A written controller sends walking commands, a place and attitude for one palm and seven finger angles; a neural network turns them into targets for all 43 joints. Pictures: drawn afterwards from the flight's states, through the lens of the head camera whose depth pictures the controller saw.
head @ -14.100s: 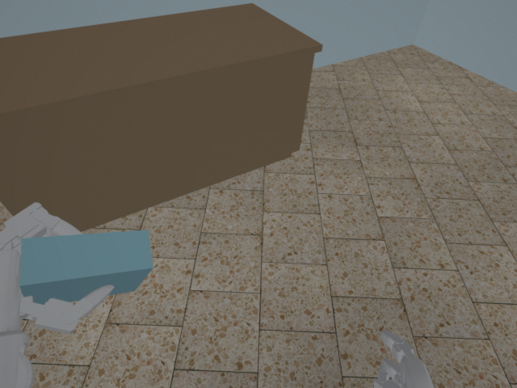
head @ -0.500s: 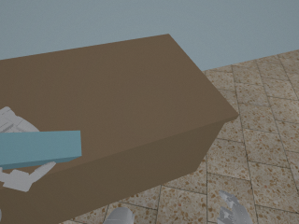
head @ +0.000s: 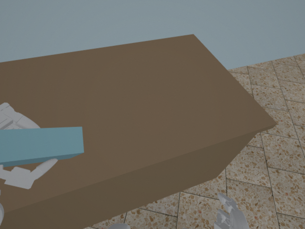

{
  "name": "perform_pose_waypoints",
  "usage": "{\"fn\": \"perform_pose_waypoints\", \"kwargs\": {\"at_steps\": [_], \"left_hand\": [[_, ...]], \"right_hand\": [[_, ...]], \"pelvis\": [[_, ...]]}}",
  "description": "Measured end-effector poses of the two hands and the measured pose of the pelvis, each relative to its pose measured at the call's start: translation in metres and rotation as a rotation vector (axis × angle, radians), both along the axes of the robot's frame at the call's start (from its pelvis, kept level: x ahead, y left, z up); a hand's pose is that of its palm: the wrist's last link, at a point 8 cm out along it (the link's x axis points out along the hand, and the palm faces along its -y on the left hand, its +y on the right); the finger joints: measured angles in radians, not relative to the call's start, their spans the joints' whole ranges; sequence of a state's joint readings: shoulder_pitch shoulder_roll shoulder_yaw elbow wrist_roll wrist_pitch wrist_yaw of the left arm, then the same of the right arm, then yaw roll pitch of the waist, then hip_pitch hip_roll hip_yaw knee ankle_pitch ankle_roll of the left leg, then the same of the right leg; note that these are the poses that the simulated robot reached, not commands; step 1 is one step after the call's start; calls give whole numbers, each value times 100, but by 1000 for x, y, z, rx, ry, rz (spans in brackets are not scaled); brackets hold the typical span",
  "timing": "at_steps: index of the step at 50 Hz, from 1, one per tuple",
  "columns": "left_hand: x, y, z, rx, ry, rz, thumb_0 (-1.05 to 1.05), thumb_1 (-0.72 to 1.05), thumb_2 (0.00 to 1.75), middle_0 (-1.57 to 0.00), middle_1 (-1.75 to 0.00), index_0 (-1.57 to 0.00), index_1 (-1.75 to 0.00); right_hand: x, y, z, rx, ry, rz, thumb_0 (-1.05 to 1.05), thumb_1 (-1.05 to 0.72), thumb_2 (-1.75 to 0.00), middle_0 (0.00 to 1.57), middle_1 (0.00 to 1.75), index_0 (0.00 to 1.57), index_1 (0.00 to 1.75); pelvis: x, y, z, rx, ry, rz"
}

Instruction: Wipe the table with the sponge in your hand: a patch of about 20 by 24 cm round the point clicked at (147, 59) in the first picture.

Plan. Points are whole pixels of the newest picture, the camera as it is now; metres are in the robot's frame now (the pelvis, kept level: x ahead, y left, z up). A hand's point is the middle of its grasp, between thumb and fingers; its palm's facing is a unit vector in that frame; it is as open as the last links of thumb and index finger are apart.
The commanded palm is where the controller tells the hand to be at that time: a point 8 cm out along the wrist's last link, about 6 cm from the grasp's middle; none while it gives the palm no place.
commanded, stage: come to a stop and stand still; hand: left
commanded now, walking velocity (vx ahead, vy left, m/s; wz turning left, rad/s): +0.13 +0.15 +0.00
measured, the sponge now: (52, 146) +0.23 +0.21 +0.16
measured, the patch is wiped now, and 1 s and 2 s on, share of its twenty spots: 0.00 0.00 0.00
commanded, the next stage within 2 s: look again from close up in 1.42 s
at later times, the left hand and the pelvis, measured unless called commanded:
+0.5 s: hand (8, 140) +0.22 +0.28 +0.18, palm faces +0.31 -0.86 -0.41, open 9.3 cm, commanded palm +0.17 +0.32 +0.19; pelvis +0.00 +0.04 +0.02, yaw -3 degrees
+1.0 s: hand (8, 143) +0.23 +0.29 +0.16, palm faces +0.32 -0.85 -0.43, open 9.3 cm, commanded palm +0.17 +0.31 +0.19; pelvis -0.01 +0.04 +0.02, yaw -3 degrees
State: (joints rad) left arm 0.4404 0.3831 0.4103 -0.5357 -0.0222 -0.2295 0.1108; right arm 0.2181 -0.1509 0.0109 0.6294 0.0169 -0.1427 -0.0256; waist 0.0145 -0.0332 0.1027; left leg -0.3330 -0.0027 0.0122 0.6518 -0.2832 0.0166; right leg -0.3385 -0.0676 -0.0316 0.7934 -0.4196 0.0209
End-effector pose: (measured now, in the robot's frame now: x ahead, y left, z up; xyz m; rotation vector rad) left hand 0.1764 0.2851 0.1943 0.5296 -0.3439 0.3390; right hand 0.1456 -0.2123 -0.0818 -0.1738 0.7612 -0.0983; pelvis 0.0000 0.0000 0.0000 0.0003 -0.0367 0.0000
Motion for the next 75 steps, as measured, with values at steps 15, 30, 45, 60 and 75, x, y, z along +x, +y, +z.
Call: {"fn": "perform_pose_waypoints", "kwargs": {"at_steps": [15,30,45,60,75], "left_hand": [[22,43,-2,-55,61,-40,0,-43,104,-83,-136,-83,-136],[24,60,42,104,-60,-11,0,-43,104,-83,-136,-83,-136],[18,31,-26,-66,187,-95,0,-42,104,-81,-138,-81,-138],[9,45,0,-97,63,-36,0,-42,104,-81,-138,-81,-139],[7,44,-2,-83,99,-54,0,-42,104,-81,-138,-81,-139]], "right_hand": [[22,35,34,-58,-66,-19,1,-90,-90,20,30,20,30],[-2,36,30,-48,-46,72,1,-90,-90,21,30,20,30],[-24,-6,36,-129,-8,-46,1,-90,-90,20,30,20,30],[16,45,41,-38,-118,28,1,-90,-90,21,30,20,30],[-4,45,36,-45,-81,11,1,-90,-90,21,30,20,30]], "pelvis": [[6,45,16,0,11,-40],[-13,35,17,-16,26,-24],[-8,39,17,-14,39,-60],[-8,52,18,-14,23,-52],[-11,54,20,-13,26,-53]]}}
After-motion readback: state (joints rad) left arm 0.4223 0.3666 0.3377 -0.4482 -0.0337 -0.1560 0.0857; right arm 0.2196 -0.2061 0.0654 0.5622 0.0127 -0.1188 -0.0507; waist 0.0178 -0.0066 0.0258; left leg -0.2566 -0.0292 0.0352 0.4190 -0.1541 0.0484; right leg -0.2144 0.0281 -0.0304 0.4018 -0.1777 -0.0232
